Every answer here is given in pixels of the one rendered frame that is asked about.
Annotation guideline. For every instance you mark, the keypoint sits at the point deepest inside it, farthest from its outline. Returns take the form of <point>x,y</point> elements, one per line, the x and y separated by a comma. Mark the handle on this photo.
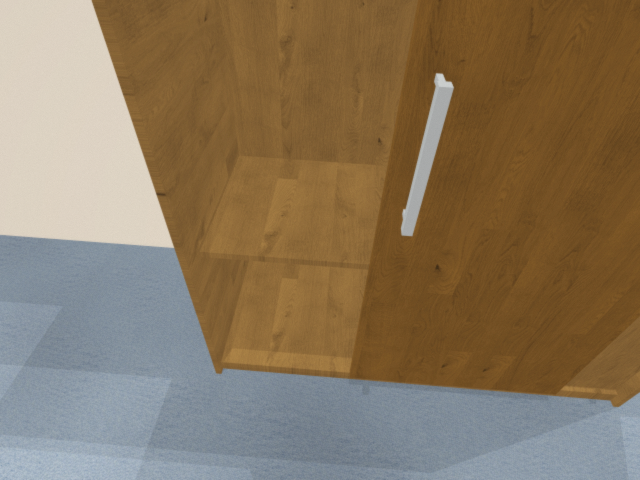
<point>439,107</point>

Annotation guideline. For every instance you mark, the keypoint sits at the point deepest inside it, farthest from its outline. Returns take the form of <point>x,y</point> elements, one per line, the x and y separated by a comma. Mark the wardrobe door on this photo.
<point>615,365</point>
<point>524,263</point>

